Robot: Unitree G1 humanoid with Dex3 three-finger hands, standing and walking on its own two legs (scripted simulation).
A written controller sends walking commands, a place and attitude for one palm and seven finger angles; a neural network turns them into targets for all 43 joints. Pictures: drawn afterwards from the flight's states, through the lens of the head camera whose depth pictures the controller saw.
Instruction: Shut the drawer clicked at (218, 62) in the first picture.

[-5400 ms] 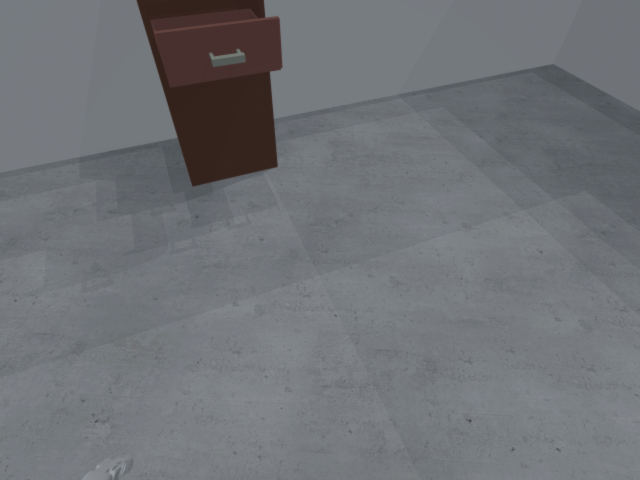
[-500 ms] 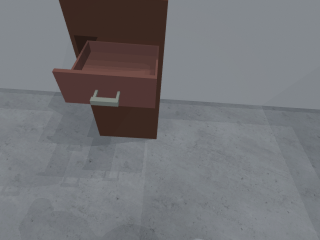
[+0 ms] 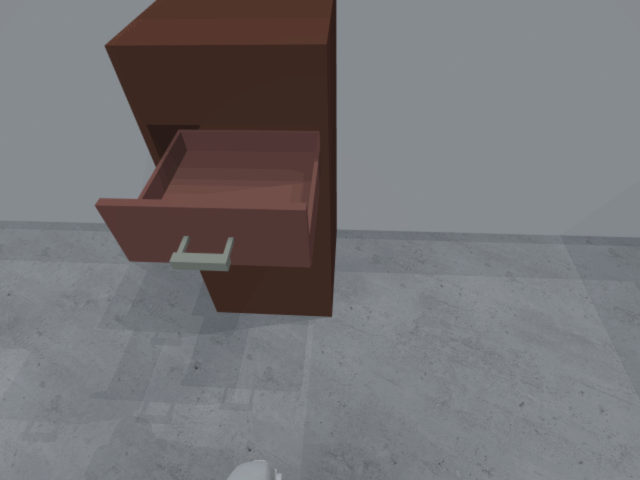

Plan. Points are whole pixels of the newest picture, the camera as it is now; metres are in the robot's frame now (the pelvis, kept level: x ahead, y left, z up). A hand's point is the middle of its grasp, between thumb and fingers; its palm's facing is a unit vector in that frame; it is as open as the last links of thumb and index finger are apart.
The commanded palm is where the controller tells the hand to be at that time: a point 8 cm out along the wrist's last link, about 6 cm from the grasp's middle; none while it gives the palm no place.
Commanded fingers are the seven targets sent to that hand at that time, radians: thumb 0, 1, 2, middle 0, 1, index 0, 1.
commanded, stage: take the last steps up to it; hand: left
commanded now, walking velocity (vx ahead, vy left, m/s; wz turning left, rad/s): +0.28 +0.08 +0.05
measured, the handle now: (204, 252) +0.51 +0.25 -0.07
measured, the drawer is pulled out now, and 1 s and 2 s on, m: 0.27 0.27 0.27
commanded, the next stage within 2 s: come to a stop and stand still in 0.30 s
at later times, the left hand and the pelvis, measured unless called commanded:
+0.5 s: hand (148, 466) +0.18 +0.29 -0.19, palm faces +0.05 -0.98 -0.19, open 7.4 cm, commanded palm none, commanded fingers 0.00 0.90 0.90 -0.20 -0.30 -0.20 -0.30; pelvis +0.15 +0.10 -0.01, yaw -2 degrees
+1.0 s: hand (187, 437) +0.22 +0.23 -0.16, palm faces -0.01 -0.96 -0.28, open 7.3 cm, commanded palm none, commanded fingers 0.00 0.90 0.90 -0.20 -0.30 -0.20 -0.30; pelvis +0.15 +0.04 -0.01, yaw -2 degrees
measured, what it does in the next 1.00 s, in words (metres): walks ahead: left foot, then right foot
